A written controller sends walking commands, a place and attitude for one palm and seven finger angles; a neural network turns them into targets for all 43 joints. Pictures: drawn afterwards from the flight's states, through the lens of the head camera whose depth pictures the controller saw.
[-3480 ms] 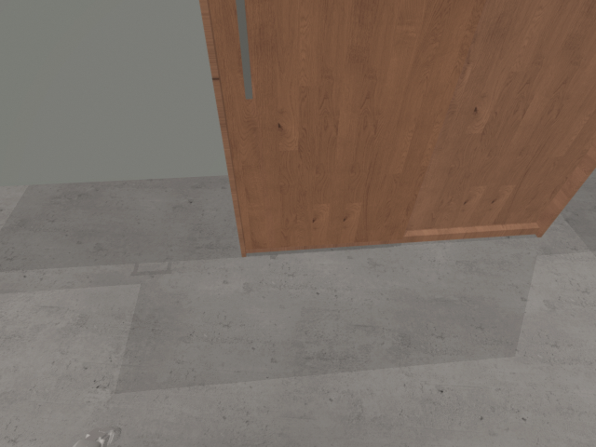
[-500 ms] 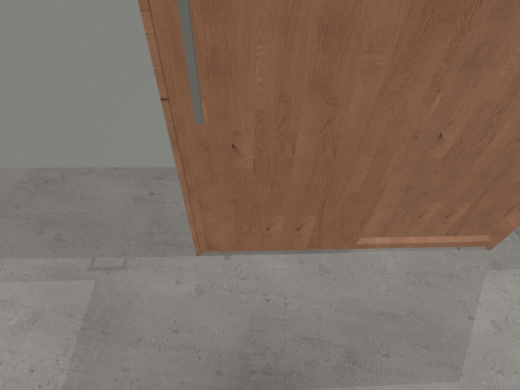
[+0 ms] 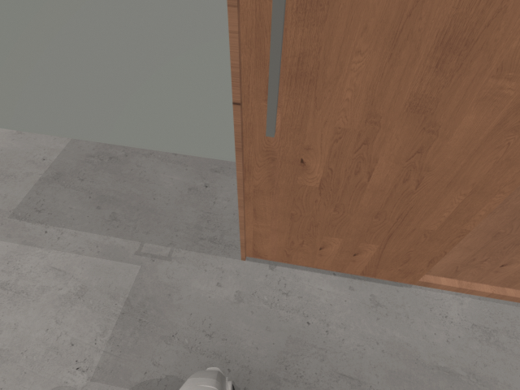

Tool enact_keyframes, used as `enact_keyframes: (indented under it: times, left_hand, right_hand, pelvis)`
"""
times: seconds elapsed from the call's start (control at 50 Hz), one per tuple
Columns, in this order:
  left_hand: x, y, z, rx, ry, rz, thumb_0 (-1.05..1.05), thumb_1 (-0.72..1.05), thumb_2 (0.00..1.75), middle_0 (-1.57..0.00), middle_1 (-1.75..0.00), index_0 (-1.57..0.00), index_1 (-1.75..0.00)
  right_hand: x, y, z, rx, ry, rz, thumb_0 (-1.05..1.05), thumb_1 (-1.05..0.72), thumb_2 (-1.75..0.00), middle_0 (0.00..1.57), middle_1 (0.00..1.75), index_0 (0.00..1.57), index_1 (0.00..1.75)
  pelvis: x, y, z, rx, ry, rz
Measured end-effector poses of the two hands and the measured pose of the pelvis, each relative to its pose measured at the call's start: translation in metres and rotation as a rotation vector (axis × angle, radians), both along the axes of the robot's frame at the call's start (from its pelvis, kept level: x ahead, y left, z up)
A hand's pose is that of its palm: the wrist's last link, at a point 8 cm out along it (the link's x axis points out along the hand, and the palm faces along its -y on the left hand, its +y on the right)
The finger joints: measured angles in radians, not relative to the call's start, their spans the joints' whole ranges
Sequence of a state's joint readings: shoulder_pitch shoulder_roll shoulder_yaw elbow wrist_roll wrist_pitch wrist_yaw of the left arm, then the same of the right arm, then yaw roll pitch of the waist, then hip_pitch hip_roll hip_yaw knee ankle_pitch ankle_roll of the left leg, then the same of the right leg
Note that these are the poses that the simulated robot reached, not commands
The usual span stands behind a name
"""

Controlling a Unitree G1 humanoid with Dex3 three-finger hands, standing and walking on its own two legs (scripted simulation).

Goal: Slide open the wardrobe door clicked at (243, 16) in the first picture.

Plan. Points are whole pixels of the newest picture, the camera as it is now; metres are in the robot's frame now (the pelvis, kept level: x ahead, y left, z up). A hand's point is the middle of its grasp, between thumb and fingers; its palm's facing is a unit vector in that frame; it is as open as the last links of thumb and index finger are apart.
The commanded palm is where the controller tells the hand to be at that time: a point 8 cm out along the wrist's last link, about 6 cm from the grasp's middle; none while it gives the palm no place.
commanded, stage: take the last steps up to it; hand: left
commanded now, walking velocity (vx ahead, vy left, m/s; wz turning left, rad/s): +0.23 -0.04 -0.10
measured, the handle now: (276, 69) +0.63 +0.05 +0.15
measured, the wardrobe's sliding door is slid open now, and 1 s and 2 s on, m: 0.00 0.00 0.00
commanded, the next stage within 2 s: come to a stop and stand still in 0.26 s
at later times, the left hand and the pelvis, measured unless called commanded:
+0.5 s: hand (180, 316) +0.25 +0.18 -0.15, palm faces -0.06 -0.98 -0.21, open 7.4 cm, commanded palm none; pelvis +0.14 +0.01 +0.01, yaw -4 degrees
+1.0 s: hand (130, 376) +0.14 +0.25 -0.16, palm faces +0.03 -0.98 -0.19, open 7.3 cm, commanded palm none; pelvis +0.10 +0.06 +0.02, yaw -3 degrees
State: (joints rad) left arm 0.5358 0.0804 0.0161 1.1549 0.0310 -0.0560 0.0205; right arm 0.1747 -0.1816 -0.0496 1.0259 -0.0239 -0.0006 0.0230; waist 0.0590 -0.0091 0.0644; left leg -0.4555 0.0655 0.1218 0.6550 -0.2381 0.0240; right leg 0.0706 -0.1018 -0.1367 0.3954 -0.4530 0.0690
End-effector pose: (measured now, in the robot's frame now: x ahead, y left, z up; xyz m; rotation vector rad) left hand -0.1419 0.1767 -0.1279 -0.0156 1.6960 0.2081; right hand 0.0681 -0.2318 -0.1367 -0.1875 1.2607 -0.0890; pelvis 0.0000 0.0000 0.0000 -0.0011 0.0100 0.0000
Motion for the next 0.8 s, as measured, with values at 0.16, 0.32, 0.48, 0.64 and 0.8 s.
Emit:
enact_keyframes:
  times: [0.16, 0.32, 0.48, 0.64, 0.8]
  left_hand:
    - [0.106, 0.063, -0.013, 0.018, -0.079, -0.092, 0.01, 0.91, 0.9, -0.2, -0.3, -0.2, -0.3]
    - [0.277, 0.092, 0.003, 0.09, -0.428, -0.178, 0.01, 0.91, 0.9, -0.19, -0.3, -0.19, -0.3]
    - [0.379, 0.062, 0.01, 0.1, -0.546, -0.275, 0.0, 0.91, 0.9, -0.19, -0.3, -0.19, -0.3]
    - [0.387, 0.038, -0.003, 0.076, -0.512, -0.259, 0.0, 0.91, 0.9, -0.2, -0.3, -0.2, -0.3]
    - [0.355, 0.073, -0.023, 0.065, -0.487, -0.194, 0.0, 0.92, 0.9, -0.2, -0.3, -0.2, -0.3]
  right_hand:
    - [0.063, 0.04, 0.02, -0.016, -0.173, -0.094, -0.02, -0.92, -0.9, 0.2, 0.3, 0.2, 0.3]
    - [0.051, 0.034, 0.023, -0.036, -0.07, -0.142, -0.03, -0.94, -0.9, 0.2, 0.3, 0.2, 0.3]
    - [0.015, 0.038, -0.002, 0.032, 0.141, -0.228, -0.01, -0.91, -0.9, 0.2, 0.3, 0.2, 0.3]
    - [0.017, 0.037, -0.01, 0.041, 0.245, -0.245, 0.0, -0.91, -0.9, 0.19, 0.3, 0.2, 0.3]
    - [0.042, 0.045, -0.002, -0.032, 0.117, -0.192, 0.0, -0.91, -0.9, 0.19, 0.3, 0.2, 0.3]
  pelvis:
    - [0.049, 0.029, 0.006, 0.003, -0.04, -0.055]
    - [0.092, 0.035, 0.018, 0.014, -0.04, -0.063]
    - [0.135, 0.016, 0.009, 0.03, -0.05, -0.067]
    - [0.14, 0.01, 0.003, -0.012, -0.039, -0.035]
    - [0.116, 0.035, -0.004, -0.02, -0.045, -0.029]
